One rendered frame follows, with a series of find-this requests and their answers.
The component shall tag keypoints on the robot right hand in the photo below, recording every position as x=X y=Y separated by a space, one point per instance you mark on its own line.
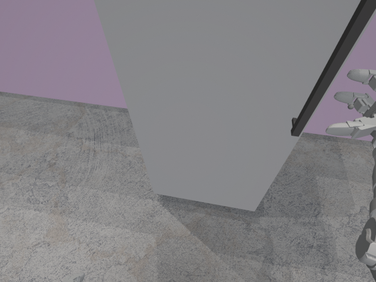
x=364 y=104

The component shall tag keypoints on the fridge door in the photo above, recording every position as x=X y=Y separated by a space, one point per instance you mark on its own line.
x=211 y=86

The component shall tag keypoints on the handle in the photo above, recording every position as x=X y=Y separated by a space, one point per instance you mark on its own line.
x=361 y=16

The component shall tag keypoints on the robot right upper arm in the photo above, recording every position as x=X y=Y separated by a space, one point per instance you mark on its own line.
x=365 y=247

